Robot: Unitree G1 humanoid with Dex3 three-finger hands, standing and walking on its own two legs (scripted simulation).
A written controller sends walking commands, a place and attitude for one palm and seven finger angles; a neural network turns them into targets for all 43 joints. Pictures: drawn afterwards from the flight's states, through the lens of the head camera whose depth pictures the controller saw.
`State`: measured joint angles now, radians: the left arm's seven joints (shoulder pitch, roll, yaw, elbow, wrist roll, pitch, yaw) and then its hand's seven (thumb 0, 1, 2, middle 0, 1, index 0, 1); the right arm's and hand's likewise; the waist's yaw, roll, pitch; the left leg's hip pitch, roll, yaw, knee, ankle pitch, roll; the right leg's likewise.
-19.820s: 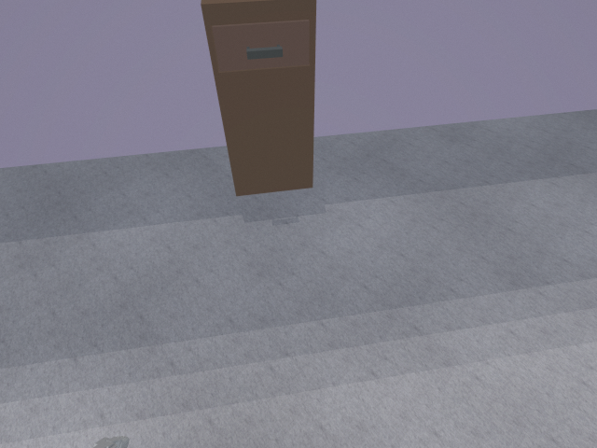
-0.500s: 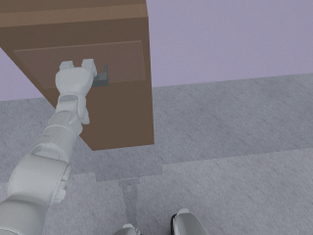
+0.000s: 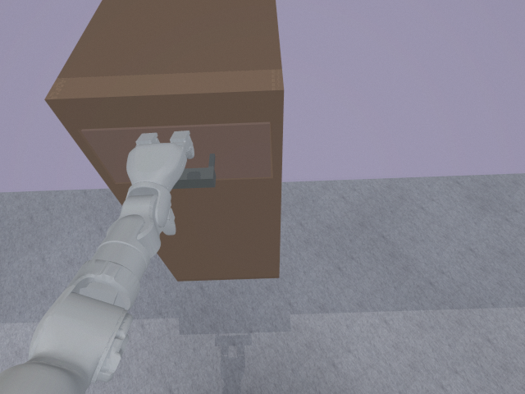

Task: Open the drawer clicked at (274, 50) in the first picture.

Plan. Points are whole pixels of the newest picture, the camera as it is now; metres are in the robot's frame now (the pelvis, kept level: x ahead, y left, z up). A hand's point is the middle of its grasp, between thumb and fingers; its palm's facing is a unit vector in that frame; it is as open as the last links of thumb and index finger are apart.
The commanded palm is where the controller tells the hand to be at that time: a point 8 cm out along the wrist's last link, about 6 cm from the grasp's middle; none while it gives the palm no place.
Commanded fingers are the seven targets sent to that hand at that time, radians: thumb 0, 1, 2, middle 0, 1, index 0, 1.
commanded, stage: lift the fingers back up to retry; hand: left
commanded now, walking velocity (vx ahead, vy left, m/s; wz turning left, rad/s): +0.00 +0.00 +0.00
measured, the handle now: (183, 169) +0.53 +0.17 -0.02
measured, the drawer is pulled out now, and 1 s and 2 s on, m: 0.00 0.00 0.00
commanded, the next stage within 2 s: re-aim the fingers above the handle in 0.02 s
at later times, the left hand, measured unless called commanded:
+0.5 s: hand (175, 190) +0.43 +0.15 +0.04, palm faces -0.04 -0.02 -1.00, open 13.8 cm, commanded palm +0.41 +0.17 +0.09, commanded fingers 0.00 -0.50 0.30 -0.30 -1.20 -0.30 -1.20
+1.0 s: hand (181, 187) +0.44 +0.14 +0.04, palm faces +0.00 -0.02 -1.00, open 13.8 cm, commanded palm +0.42 +0.17 +0.09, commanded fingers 0.00 -0.50 0.30 -0.30 -1.20 -0.30 -1.20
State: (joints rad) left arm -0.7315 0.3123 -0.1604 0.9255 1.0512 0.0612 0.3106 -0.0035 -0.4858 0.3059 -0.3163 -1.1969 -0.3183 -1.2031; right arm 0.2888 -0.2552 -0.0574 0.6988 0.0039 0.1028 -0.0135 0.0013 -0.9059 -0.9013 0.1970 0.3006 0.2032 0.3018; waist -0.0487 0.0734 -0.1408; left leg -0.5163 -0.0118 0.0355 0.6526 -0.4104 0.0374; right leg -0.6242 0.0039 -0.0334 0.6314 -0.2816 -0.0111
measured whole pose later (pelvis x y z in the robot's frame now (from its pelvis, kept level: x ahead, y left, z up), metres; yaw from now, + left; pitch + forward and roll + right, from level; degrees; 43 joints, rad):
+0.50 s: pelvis -0.01 -0.01 +0.00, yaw +1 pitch +14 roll +0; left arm -0.72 0.29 -0.17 0.91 1.06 0.04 0.31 0.00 -0.49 0.31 -0.32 -1.20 -0.32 -1.20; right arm 0.25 -0.24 -0.05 0.70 -0.01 0.12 -0.03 0.00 -0.91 -0.90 0.20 0.30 0.20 0.30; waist -0.04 0.07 -0.12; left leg -0.48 -0.01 0.03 0.63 -0.39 0.02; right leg -0.60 0.00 -0.04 0.63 -0.27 -0.03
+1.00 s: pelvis -0.03 -0.01 +0.00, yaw +0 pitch +15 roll +0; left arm -0.79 0.34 -0.14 0.99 1.09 -0.05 0.36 0.00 -0.49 0.31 -0.32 -1.20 -0.32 -1.20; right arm 0.30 -0.26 -0.06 0.73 -0.01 0.05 -0.05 0.00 -0.91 -0.90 0.20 0.30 0.20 0.30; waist -0.08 0.05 -0.11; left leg -0.55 -0.01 0.04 0.66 -0.37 0.03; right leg -0.66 0.00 -0.03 0.65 -0.25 -0.03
